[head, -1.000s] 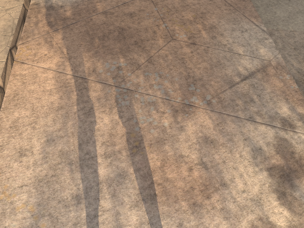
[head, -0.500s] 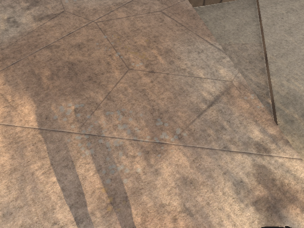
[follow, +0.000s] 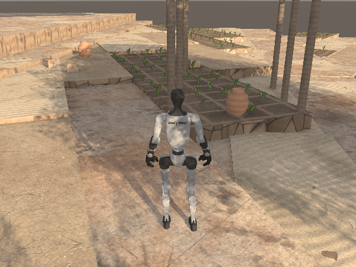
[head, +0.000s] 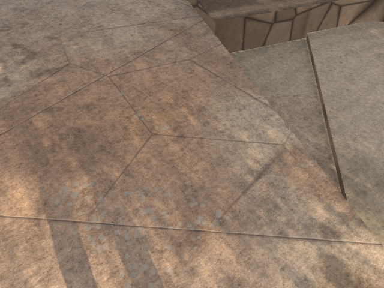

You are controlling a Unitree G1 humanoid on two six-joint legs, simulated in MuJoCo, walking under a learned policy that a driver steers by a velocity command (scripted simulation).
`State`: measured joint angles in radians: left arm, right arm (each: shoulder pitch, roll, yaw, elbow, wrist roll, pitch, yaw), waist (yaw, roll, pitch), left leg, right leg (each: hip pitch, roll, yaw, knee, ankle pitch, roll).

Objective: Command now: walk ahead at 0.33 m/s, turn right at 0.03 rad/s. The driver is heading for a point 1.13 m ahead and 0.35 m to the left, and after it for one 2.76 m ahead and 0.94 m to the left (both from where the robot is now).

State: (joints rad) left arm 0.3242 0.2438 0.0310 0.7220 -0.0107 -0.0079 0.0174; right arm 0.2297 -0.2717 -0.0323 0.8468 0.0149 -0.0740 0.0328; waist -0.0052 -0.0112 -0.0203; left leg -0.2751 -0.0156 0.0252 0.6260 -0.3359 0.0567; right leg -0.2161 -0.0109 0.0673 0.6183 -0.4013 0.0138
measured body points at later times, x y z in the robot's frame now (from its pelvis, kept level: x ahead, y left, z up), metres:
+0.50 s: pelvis +0.21 -0.04 +0.01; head +0.24 -0.04 +0.46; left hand +0.34 +0.25 -0.07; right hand +0.31 -0.31 -0.12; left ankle +0.08 +0.08 -0.63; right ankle +0.28 -0.14 -0.73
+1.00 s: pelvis +0.43 +0.10 +0.00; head +0.46 +0.14 +0.45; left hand +0.38 +0.40 -0.12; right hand +0.71 -0.05 -0.09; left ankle +0.46 +0.20 -0.73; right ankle +0.40 -0.10 -0.63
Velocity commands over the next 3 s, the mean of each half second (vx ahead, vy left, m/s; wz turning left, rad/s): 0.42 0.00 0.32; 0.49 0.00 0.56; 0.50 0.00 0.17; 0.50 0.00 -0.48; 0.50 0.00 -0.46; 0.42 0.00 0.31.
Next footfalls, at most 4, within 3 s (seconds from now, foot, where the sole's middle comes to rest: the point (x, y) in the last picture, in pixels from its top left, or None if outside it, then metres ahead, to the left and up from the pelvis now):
0.38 right None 0.32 -0.14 -0.76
0.88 left None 0.50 0.22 -0.76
1.42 right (140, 209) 0.87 0.23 -0.76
1.90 left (74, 176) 1.03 0.53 -0.76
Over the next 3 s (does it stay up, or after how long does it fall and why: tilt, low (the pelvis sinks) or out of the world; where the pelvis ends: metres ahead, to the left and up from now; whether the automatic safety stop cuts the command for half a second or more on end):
stays up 1.50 0.44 -0.01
